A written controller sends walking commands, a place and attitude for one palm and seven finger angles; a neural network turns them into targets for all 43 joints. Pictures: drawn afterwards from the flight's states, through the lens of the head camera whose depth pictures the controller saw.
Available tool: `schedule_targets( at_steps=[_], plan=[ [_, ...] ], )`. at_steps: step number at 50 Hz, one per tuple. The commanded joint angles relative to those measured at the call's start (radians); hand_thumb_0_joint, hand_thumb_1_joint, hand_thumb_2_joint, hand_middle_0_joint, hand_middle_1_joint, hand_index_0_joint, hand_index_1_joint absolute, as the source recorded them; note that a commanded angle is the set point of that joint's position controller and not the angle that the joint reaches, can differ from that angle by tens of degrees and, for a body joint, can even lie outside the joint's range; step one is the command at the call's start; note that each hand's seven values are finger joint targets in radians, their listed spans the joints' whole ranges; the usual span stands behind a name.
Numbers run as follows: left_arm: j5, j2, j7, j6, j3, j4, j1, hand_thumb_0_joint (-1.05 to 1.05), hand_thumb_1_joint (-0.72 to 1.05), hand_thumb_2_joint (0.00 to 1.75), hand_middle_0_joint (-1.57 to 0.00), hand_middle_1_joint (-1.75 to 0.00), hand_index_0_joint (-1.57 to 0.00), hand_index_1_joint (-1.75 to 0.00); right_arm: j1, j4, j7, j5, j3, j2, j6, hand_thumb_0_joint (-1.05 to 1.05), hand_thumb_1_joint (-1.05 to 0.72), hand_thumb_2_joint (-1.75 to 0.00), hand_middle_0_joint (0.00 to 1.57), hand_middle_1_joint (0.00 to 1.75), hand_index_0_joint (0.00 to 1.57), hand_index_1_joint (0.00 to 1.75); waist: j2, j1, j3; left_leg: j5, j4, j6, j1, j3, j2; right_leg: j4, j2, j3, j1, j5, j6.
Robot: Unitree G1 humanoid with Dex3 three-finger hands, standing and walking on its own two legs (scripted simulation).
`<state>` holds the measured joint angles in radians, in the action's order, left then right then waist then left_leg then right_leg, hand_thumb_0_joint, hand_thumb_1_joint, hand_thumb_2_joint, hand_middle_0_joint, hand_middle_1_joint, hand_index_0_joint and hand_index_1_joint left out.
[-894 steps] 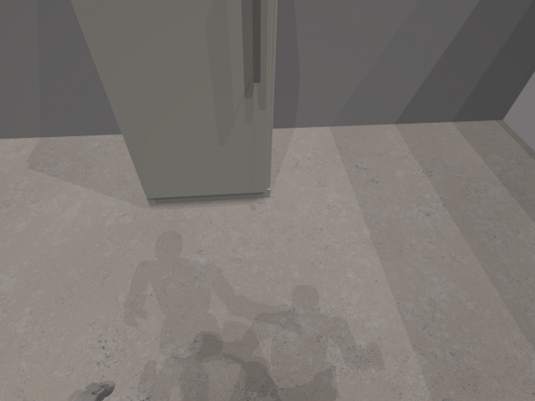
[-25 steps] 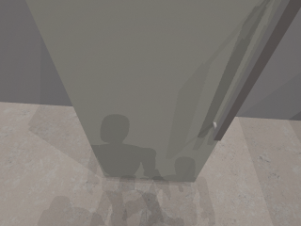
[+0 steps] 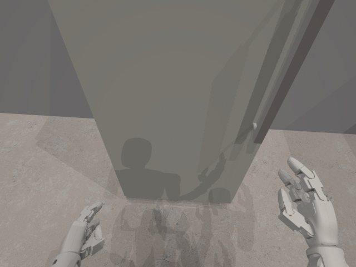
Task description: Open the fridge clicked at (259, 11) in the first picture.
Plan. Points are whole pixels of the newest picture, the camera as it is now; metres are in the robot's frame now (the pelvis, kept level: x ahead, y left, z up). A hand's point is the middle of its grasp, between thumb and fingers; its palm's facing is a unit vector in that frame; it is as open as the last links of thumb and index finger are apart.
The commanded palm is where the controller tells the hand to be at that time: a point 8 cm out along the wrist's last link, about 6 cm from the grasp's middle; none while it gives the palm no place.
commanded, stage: raise the hand to about handle height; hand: right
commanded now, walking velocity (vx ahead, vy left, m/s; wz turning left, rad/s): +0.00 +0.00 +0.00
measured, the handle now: (285, 67) +0.52 -0.20 +0.21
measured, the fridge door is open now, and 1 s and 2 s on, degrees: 0 0 0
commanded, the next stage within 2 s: move the hooked fingers beside the handle in 1.80 s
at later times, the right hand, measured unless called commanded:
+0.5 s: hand (316, 215) +0.23 -0.24 +0.07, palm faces -0.02 +1.00 -0.01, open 10.8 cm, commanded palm +0.19 -0.30 +0.08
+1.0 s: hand out of the picture +0.25 -0.29 +0.16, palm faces +0.07 +1.00 -0.07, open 13.6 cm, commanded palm +0.22 -0.34 +0.15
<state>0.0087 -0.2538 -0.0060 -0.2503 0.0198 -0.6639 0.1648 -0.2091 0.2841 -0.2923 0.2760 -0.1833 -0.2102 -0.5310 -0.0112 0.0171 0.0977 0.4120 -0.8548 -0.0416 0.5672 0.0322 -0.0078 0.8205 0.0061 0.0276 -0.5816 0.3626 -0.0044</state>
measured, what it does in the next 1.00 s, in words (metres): stands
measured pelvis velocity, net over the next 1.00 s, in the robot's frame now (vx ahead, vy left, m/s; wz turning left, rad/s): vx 0.01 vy -0.03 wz -0.03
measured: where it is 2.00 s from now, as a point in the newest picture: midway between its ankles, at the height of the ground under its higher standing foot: outside the picture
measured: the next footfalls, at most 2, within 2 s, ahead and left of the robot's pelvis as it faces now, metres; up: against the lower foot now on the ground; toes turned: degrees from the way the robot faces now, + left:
none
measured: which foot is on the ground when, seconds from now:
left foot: down 0.00-1.00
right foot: down 0.00-1.00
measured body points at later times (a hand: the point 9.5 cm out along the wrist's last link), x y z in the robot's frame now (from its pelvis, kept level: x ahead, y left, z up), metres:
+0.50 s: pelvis -0.02 -0.02 +0.00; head +0.00 -0.03 +0.45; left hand +0.14 +0.19 -0.08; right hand +0.23 -0.30 +0.07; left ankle +0.01 +0.09 -0.70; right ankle +0.03 -0.12 -0.70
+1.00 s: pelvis +0.01 -0.03 +0.02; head -0.01 -0.03 +0.47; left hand +0.21 +0.18 -0.03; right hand +0.25 -0.35 +0.16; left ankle +0.01 +0.09 -0.70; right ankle +0.03 -0.12 -0.70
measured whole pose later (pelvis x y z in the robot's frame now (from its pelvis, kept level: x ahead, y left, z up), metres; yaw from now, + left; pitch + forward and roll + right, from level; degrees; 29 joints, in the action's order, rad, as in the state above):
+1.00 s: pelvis +0.01 -0.03 +0.02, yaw -2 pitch +0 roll +2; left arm 0.06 -0.25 -0.10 -0.27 -0.08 -0.60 0.22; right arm -0.06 0.06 -0.39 0.35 -0.37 -0.40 -0.03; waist 0.04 -0.05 0.04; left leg 0.33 -0.63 0.00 0.30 0.06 -0.01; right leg 0.70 0.02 -0.01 -0.37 0.33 -0.04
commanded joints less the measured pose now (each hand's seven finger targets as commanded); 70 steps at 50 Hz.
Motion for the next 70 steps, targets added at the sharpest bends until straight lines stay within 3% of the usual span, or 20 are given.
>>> schedule_targets(
  at_steps=[1,4,6,8,10,13,15,18,22,26,28,31,36,41,45,50,54,58,65,70],
  plan=[
    [0.018,-0.154,0.009,-0.030,0.052,0.260,-0.075,0.00,0.90,0.90,-0.20,-0.30,-0.20,-0.30,-0.210,-0.100,-0.164,0.054,-0.183,-0.233,-0.020,0.00,-0.53,-0.74,0.23,0.54,0.23,0.54,-0.010,-0.117,0.169,-0.064,0.066,0.012,-0.039,-0.109,0.041,0.047,0.040,0.011,-0.122,-0.054,0.000],
    [0.028,-0.123,-0.019,-0.014,0.037,0.332,-0.079,0.00,0.90,0.90,-0.20,-0.30,-0.20,-0.30,-0.005,-0.352,-0.097,0.103,-0.190,-0.221,0.033,0.00,-0.46,-0.71,0.23,0.58,0.23,0.58,0.036,-0.079,0.154,0.246,0.142,0.022,0.023,-0.137,0.037,0.032,0.026,-0.004,-0.103,0.089,-0.016],
    [0.020,-0.112,-0.040,-0.015,0.027,0.306,-0.054,0.00,0.90,0.90,-0.20,-0.30,-0.20,-0.30,0.191,-0.529,-0.018,0.100,-0.179,-0.231,0.006,0.00,-0.41,-0.69,0.24,0.62,0.24,0.62,0.045,-0.022,0.152,0.258,0.139,0.021,0.068,-0.131,0.016,0.037,0.004,-0.038,-0.062,0.117,-0.026],
    [0.018,-0.111,-0.055,-0.033,0.013,0.279,-0.024,0.00,0.90,0.90,-0.20,-0.30,-0.20,-0.30,0.218,-0.599,0.027,0.056,-0.102,-0.196,-0.023,0.00,-0.36,-0.67,0.24,0.64,0.24,0.64,0.130,0.006,0.139,0.205,0.116,0.008,0.094,-0.090,0.003,0.014,-0.008,-0.067,0.003,0.139,-0.030],
    [0.016,-0.124,-0.067,-0.055,-0.005,0.245,-0.004,0.00,0.90,0.90,-0.20,-0.30,-0.20,-0.30,0.208,-0.597,0.023,0.023,-0.013,-0.171,-0.029,0.00,-0.32,-0.65,0.24,0.68,0.24,0.68,0.168,0.033,0.099,0.141,0.086,0.006,0.118,-0.042,-0.010,-0.006,-0.014,-0.091,0.029,0.155,-0.033],
    [0.030,-0.141,-0.090,-0.072,-0.022,0.212,0.006,0.00,0.90,0.90,-0.20,-0.30,-0.20,-0.30,0.191,-0.476,-0.040,0.015,0.050,-0.169,0.051,0.00,-0.25,-0.62,0.25,0.72,0.25,0.72,0.096,0.064,0.032,0.173,0.128,0.017,0.109,-0.043,-0.011,-0.021,-0.015,-0.107,-0.004,0.201,-0.035],
    [0.040,-0.147,-0.098,-0.071,-0.025,0.213,0.012,0.00,0.90,0.90,-0.20,-0.30,-0.20,-0.30,0.171,-0.375,-0.077,0.009,0.003,-0.223,0.148,0.00,-0.20,-0.60,0.25,0.75,0.25,0.75,0.059,0.047,0.018,0.211,0.167,0.017,0.077,-0.053,-0.005,-0.046,-0.010,-0.111,-0.035,0.225,-0.031],
    [0.047,-0.142,-0.098,-0.062,-0.026,0.242,-0.009,0.00,0.90,0.90,-0.20,-0.30,-0.20,-0.30,0.092,-0.317,-0.092,0.039,-0.118,-0.285,0.295,0.00,-0.13,-0.57,0.25,0.80,0.25,0.80,0.050,-0.034,0.090,0.174,0.189,0.016,-0.022,-0.034,0.005,-0.101,-0.008,-0.106,0.000,0.166,-0.021],
    [0.032,-0.111,-0.085,-0.060,-0.032,0.274,-0.031,0.00,0.90,0.90,-0.20,-0.30,-0.20,-0.30,0.035,-0.443,-0.022,0.119,-0.271,-0.319,0.334,0.00,-0.04,-0.53,0.26,0.86,0.26,0.86,0.052,-0.105,0.205,-0.020,0.165,0.008,-0.159,0.010,-0.004,-0.129,-0.009,-0.099,0.084,-0.041,-0.009],
    [0.014,-0.117,-0.058,-0.076,-0.026,0.250,0.002,0.00,0.90,0.90,-0.20,-0.30,-0.20,-0.30,0.043,-0.515,0.034,0.097,-0.225,-0.269,0.261,0.00,0.06,-0.49,0.27,0.92,0.27,0.92,0.046,-0.069,0.143,-0.157,0.144,0.005,-0.130,0.035,-0.023,-0.134,-0.023,-0.096,0.127,-0.155,-0.002],
    [0.018,-0.130,-0.051,-0.083,-0.022,0.231,0.021,0.00,0.90,0.90,-0.20,-0.30,-0.20,-0.30,0.083,-0.506,0.017,0.067,-0.151,-0.234,0.244,0.00,0.10,-0.47,0.27,0.94,0.27,0.94,0.099,-0.031,0.102,-0.150,0.146,0.010,-0.082,0.035,-0.021,-0.134,-0.026,-0.094,0.150,-0.141,-0.002],
    [0.028,-0.148,-0.064,-0.090,-0.017,0.217,0.031,0.00,0.90,0.90,-0.20,-0.30,-0.20,-0.30,0.128,-0.468,-0.036,0.060,-0.113,-0.229,0.276,0.00,0.17,-0.44,0.28,0.99,0.28,0.99,0.077,-0.007,0.075,-0.125,0.177,0.013,-0.080,0.027,-0.021,-0.144,-0.029,-0.101,0.158,-0.098,-0.012],
    [0.039,-0.156,-0.097,-0.096,-0.015,0.205,0.019,0.00,0.90,0.90,-0.20,-0.30,-0.20,-0.30,0.212,-0.487,-0.075,0.083,-0.245,-0.376,0.341,0.00,0.29,-0.39,0.29,1.07,0.29,1.07,0.067,-0.045,0.141,-0.154,0.221,0.010,-0.174,0.022,-0.015,-0.189,-0.026,-0.108,0.225,-0.132,-0.010],
    [0.034,-0.136,-0.096,-0.093,-0.032,0.200,0.003,0.00,0.90,0.90,-0.20,-0.30,-0.20,-0.30,0.272,-0.524,-0.047,0.100,-0.292,-0.391,0.343,0.00,0.41,-0.34,0.29,1.14,0.29,1.14,0.151,-0.066,0.134,-0.237,0.239,0.001,-0.226,0.040,-0.023,-0.230,-0.025,-0.113,0.308,-0.243,0.017],
    [0.043,-0.135,-0.094,-0.082,-0.036,0.194,-0.002,0.00,0.90,0.90,-0.20,-0.30,-0.20,-0.30,0.295,-0.440,-0.075,0.096,-0.247,-0.348,0.407,0.00,0.50,-0.30,0.30,1.20,0.30,1.20,0.162,-0.058,0.078,-0.263,0.270,0.005,-0.233,0.042,-0.020,-0.262,-0.029,-0.110,0.326,-0.256,0.023],
    [0.053,-0.142,-0.107,-0.060,-0.044,0.204,-0.020,0.00,0.90,0.90,-0.20,-0.30,-0.20,-0.30,0.364,-0.354,-0.136,0.089,-0.253,-0.387,0.527,0.00,0.50,-0.30,0.30,1.20,0.30,1.20,0.066,-0.056,0.029,-0.233,0.326,0.010,-0.248,0.030,-0.017,-0.299,-0.026,-0.108,0.316,-0.189,-0.001],
    [0.048,-0.130,-0.113,-0.055,-0.052,0.219,-0.046,0.00,0.90,0.90,-0.20,-0.30,-0.20,-0.30,0.489,-0.441,-0.137,0.098,-0.332,-0.479,0.522,0.00,0.50,-0.30,0.30,1.20,0.30,1.20,0.098,-0.068,0.118,-0.252,0.353,0.008,-0.303,0.019,-0.016,-0.309,-0.018,-0.104,0.391,-0.222,-0.006],
    [0.049,-0.119,-0.116,-0.059,-0.064,0.204,-0.055,0.00,0.90,0.90,-0.20,-0.30,-0.20,-0.30,0.550,-0.439,-0.129,0.104,-0.346,-0.490,0.491,0.00,0.50,-0.30,0.30,1.20,0.30,1.20,0.156,-0.063,0.108,-0.248,0.383,0.004,-0.321,0.014,-0.017,-0.328,-0.015,-0.099,0.425,-0.217,-0.006],
    [0.064,-0.138,-0.121,-0.046,-0.063,0.188,-0.064,0.00,0.90,0.90,-0.20,-0.30,-0.20,-0.30,0.591,-0.260,-0.183,0.094,-0.338,-0.518,0.584,0.00,0.50,-0.30,0.30,1.20,0.30,1.20,0.089,-0.060,0.034,-0.234,0.431,0.012,-0.334,-0.006,-0.001,-0.354,-0.013,-0.088,0.383,-0.179,-0.021],
    [0.067,-0.142,-0.104,-0.039,-0.051,0.207,-0.065,0.00,0.90,0.90,-0.20,-0.30,-0.20,-0.30,0.542,-0.245,-0.210,0.108,-0.327,-0.492,0.607,0.00,0.50,-0.30,0.30,1.20,0.30,1.20,0.038,-0.067,0.073,-0.270,0.421,0.021,-0.345,-0.034,0.010,-0.324,-0.009,-0.074,0.374,-0.209,-0.025]
  ],
)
